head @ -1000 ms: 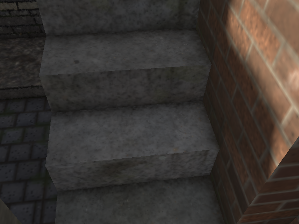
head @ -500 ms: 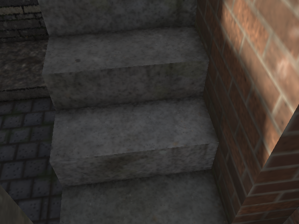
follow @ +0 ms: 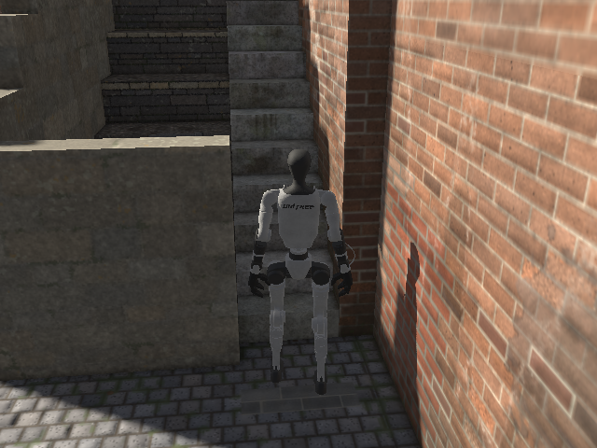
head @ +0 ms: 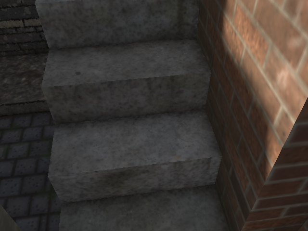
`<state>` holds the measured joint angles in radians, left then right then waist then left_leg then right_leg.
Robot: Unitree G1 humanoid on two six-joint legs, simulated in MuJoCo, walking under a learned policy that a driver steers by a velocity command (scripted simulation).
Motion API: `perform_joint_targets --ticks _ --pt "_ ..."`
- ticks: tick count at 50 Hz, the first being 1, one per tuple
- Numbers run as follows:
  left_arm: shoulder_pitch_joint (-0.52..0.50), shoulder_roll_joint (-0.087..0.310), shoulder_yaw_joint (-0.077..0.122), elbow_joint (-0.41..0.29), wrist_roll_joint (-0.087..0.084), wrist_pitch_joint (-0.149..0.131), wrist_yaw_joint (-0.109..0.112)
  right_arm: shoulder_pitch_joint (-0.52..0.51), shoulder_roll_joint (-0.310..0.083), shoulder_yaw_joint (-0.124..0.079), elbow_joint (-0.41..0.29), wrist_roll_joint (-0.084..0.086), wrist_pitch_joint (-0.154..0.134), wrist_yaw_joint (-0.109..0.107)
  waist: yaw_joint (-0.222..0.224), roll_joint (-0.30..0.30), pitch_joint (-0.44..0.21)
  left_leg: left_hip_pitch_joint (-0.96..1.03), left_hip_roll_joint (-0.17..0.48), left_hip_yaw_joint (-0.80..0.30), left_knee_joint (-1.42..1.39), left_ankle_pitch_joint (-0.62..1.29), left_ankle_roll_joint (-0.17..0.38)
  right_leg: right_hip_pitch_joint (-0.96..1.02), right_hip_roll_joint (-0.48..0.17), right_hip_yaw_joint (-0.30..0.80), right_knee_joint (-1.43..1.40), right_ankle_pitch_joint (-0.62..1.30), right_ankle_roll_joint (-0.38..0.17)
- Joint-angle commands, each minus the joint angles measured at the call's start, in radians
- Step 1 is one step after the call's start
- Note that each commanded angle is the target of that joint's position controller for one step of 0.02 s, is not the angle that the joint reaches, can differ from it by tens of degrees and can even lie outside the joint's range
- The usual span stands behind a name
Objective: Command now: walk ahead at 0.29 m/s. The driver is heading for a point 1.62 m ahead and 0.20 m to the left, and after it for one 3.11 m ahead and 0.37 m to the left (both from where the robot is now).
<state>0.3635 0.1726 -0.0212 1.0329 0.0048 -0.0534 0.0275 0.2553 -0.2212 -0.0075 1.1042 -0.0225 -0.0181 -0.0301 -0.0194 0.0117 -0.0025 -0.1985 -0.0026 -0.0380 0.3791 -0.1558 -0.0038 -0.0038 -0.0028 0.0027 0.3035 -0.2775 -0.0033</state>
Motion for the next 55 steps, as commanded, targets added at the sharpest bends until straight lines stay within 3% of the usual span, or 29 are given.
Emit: perform_joint_targets --ticks 1,3,4,5,7,8,10,11,12,13,15,16,17,18,19,20,21,23,24,25,27,30,45,46,47,49,55 --pt "0.023 0.130 0.034 -0.042 0.001 -0.007 0.002 -0.029 -0.072 -0.011 -0.070 -0.005 -0.029 0.004 0.010 -0.101 0.151 -0.044 -0.011 0.011 0.032 -0.093 0.046 -0.169 -0.132 0.156 -0.168 -0.248 -0.104" --pt "0.010 0.125 0.041 -0.057 0.007 -0.007 0.007 -0.029 -0.069 -0.014 -0.082 -0.009 -0.043 0.006 0.007 -0.110 0.164 -0.081 0.003 0.006 0.033 -0.075 0.059 -0.136 -0.122 0.131 -0.127 -0.153 -0.102" --pt "0.010 0.113 0.040 -0.064 0.009 -0.010 0.007 -0.027 -0.076 -0.018 -0.086 -0.007 -0.051 0.006 0.012 -0.084 0.155 -0.078 0.004 -0.002 0.029 -0.061 0.067 -0.112 -0.106 0.106 -0.089 -0.065 -0.096" --pt "0.005 0.103 0.038 -0.074 0.016 -0.015 0.003 -0.024 -0.089 -0.022 -0.085 0.006 -0.059 0.005 0.022 -0.066 0.137 -0.058 0.007 -0.011 0.036 -0.002 0.071 -0.098 -0.092 0.080 -0.041 0.064 -0.080" --pt "0.004 0.095 0.033 -0.084 0.013 -0.021 -0.001 0.002 -0.124 -0.035 -0.092 0.013 -0.059 0.004 0.011 -0.014 0.046 0.060 0.049 -0.049 0.038 0.144 0.116 -0.111 -0.039 0.011 0.070 0.158 -0.051" --pt "-0.009 0.073 0.026 -0.089 0.012 -0.032 0.002 0.003 -0.147 -0.041 -0.097 0.011 -0.057 0.002 -0.003 0.047 0.034 0.118 0.086 -0.102 0.026 0.285 0.151 -0.173 -0.037 -0.005 0.129 0.147 -0.036" --pt "-0.048 0.059 0.011 -0.124 0.006 -0.047 0.004 0.143 -0.208 -0.068 -0.054 0.012 -0.037 -0.006 -0.058 0.157 -0.028 0.303 0.220 -0.283 -0.050 0.362 0.248 -0.362 0.007 -0.054 0.321 -0.079 -0.015" --pt "-0.093 0.070 0.012 -0.145 0.010 -0.050 0.004 0.181 -0.215 -0.072 -0.046 0.006 -0.033 -0.007 -0.078 0.174 -0.006 0.323 0.305 -0.371 -0.098 0.433 0.290 -0.453 0.008 -0.038 0.415 -0.223 -0.027" --pt "-0.122 0.068 0.017 -0.145 0.012 -0.046 0.004 0.179 -0.186 -0.061 -0.048 -0.009 -0.036 -0.004 -0.076 0.151 0.013 0.311 0.341 -0.360 -0.124 0.553 0.315 -0.476 -0.010 -0.004 0.468 -0.295 -0.036" --pt "-0.119 0.061 0.016 -0.144 0.011 -0.047 0.003 0.137 -0.174 -0.058 -0.059 -0.013 -0.038 -0.002 -0.048 0.118 0.018 0.280 0.331 -0.307 -0.131 0.569 0.305 -0.457 -0.033 0.009 0.447 -0.285 -0.046" --pt "-0.092 0.040 0.013 -0.132 0.004 -0.054 -0.002 -0.019 -0.152 -0.048 -0.103 -0.005 -0.037 0.001 0.017 0.108 0.008 0.152 0.246 -0.172 -0.155 0.516 0.248 -0.291 -0.024 -0.016 0.260 -0.191 -0.059" --pt "-0.062 0.007 0.002 -0.113 0.012 -0.055 0.006 -0.094 -0.147 -0.046 -0.123 0.008 -0.031 0.005 0.054 0.113 -0.023 0.106 0.204 -0.120 -0.142 0.473 0.227 -0.179 -0.002 -0.045 0.133 -0.064 -0.064" --pt "-0.058 -0.007 -0.003 -0.105 0.016 -0.060 0.005 -0.141 -0.123 -0.035 -0.138 0.032 -0.030 0.007 0.075 0.097 -0.054 0.068 0.163 -0.081 -0.118 0.409 0.195 -0.070 0.013 -0.062 0.010 0.138 -0.058" --pt "-0.067 0.009 0.001 -0.102 0.016 -0.064 0.006 -0.152 -0.095 -0.024 -0.143 0.049 -0.036 0.008 0.070 0.066 -0.096 0.027 0.125 -0.059 -0.088 0.337 0.159 0.032 -0.016 -0.040 -0.016 0.246 -0.050" --pt "-0.002 0.098 0.028 -0.060 -0.002 -0.028 0.003 -0.146 -0.125 -0.033 -0.171 0.023 -0.043 -0.004 0.047 -0.048 -0.075 0.063 0.208 -0.139 -0.068 0.349 0.112 -0.004 -0.060 -0.014 -0.057 0.299 -0.052" --pt "-0.041 0.065 0.004 -0.076 0.019 -0.039 0.015 -0.097 -0.065 -0.004 -0.136 0.026 -0.042 0.010 0.006 -0.020 -0.051 0.030 0.124 -0.077 -0.106 0.095 0.064 0.020 -0.160 0.091 -0.061 0.475 -0.060" --pt "-0.124 0.083 0.005 -0.106 0.027 -0.047 0.004 0.008 -0.031 0.008 -0.063 0.040 -0.024 0.002 -0.022 -0.042 0.026 0.077 0.069 -0.051 -0.155 0.004 0.040 -0.064 -0.194 0.106 -0.026 0.593 -0.072" --pt "-0.134 0.109 0.018 -0.102 0.002 -0.058 -0.005 -0.002 -0.100 -0.002 -0.046 0.019 -0.007 -0.013 -0.011 -0.071 0.038 0.093 0.071 -0.043 -0.135 0.073 0.044 -0.051 -0.150 0.098 -0.028 0.528 -0.045" --pt "-0.126 0.104 0.017 -0.095 -0.008 -0.061 -0.002 -0.033 -0.111 -0.002 -0.057 0.015 -0.007 -0.010 -0.016 -0.095 0.017 0.113 0.079 -0.047 -0.129 0.102 0.048 -0.057 -0.130 0.093 -0.041 0.484 -0.033" --pt "-0.138 0.109 0.019 -0.118 0.004 -0.072 -0.003 -0.009 -0.135 -0.009 -0.021 0.025 0.002 -0.008 0.002 -0.050 0.001 0.093 0.061 -0.033 -0.121 0.085 0.047 -0.022 -0.172 0.124 -0.029 0.534 -0.032" --pt "-0.133 0.109 0.020 -0.107 -0.002 -0.076 0.000 -0.027 -0.103 -0.002 -0.015 0.024 0.003 -0.005 -0.005 -0.085 -0.029 0.114 0.065 -0.031 -0.128 0.074 0.044 -0.014 -0.178 0.131 -0.021 0.591 -0.040" --pt "-0.155 0.093 0.017 -0.105 -0.005 -0.071 0.006 -0.068 -0.100 0.002 -0.011 0.023 -0.002 -0.003 -0.006 -0.102 -0.036 0.134 0.075 -0.034 -0.146 0.105 0.043 -0.026 -0.159 0.114 -0.017 0.554 -0.031" --pt "-0.180 0.113 0.019 -0.097 0.000 -0.064 0.002 -0.119 -0.126 0.011 0.018 0.025 -0.012 -0.008 0.009 -0.023 -0.030 0.186 0.103 -0.056 -0.164 0.271 0.070 -0.086 -0.130 0.080 -0.036 0.373 -0.019" --pt "-0.147 0.113 0.017 -0.049 -0.024 -0.050 0.012 -0.151 -0.108 0.019 -0.024 0.005 -0.023 -0.001 -0.017 -0.074 -0.030 0.216 0.134 -0.069 -0.161 0.314 0.070 -0.119 -0.088 0.047 -0.031 0.317 -0.019" --pt "-0.152 0.096 0.012 -0.056 -0.016 -0.046 0.013 -0.148 -0.129 0.016 -0.019 0.013 -0.027 0.000 -0.006 -0.025 -0.023 0.202 0.136 -0.074 -0.153 0.347 0.072 -0.116 -0.089 0.043 -0.027 0.287 -0.016" --pt "-0.159 0.102 0.011 -0.058 -0.009 -0.045 0.011 -0.140 -0.133 0.018 -0.013 0.020 -0.028 0.000 -0.003 0.009 -0.024 0.195 0.135 -0.078 -0.149 0.356 0.074 -0.112 -0.092 0.044 -0.027 0.266 -0.017" --pt "-0.159 0.118 0.007 -0.044 -0.008 -0.045 0.006 -0.144 -0.135 0.022 -0.019 0.020 -0.028 -0.001 -0.005 0.009 -0.015 0.180 0.129 -0.076 -0.157 0.316 0.077 -0.107 -0.099 0.052 -0.031 0.279 -0.018"
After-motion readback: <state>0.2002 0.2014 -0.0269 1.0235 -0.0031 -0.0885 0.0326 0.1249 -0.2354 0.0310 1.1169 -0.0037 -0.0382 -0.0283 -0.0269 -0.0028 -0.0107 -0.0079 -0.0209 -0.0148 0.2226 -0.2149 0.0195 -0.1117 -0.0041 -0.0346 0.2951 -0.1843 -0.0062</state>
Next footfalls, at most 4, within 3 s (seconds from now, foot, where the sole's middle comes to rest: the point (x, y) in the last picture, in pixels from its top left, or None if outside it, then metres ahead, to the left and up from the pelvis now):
0.38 right None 0.11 -0.10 -0.78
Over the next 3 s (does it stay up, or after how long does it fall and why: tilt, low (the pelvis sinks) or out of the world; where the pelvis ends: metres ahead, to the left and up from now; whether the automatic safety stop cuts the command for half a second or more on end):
stays up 0.09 0.01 0.01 its command is cut before an obstacle after 0.4 s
